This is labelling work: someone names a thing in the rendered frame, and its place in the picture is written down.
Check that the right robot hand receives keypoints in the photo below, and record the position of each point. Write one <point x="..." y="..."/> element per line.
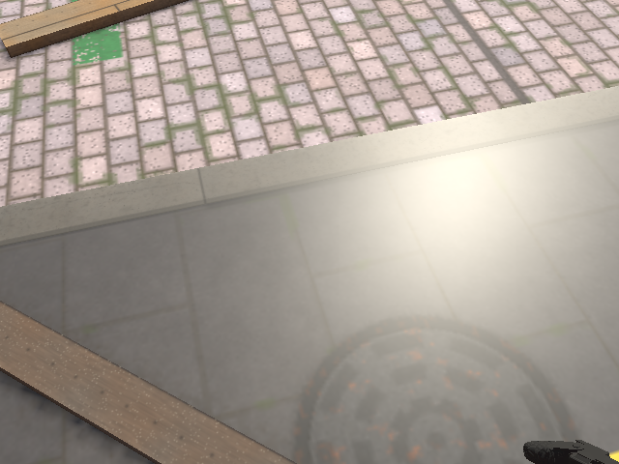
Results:
<point x="560" y="452"/>

